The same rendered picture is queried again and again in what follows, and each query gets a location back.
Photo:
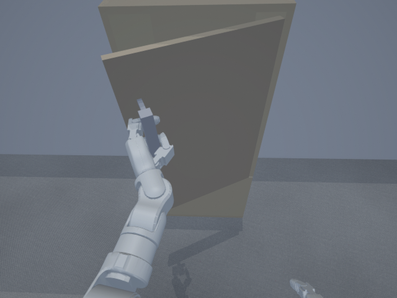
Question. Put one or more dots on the robot left forearm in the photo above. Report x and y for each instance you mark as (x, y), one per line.
(128, 267)

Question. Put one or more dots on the robot left upper arm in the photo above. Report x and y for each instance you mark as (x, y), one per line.
(102, 291)

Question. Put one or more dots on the robot right hand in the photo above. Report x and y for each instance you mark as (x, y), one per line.
(305, 290)

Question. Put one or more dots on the cupboard door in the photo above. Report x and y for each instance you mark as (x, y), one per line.
(209, 91)

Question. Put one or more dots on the robot left hand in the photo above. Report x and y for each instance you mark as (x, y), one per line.
(138, 152)

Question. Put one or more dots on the handle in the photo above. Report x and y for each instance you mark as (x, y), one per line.
(149, 127)

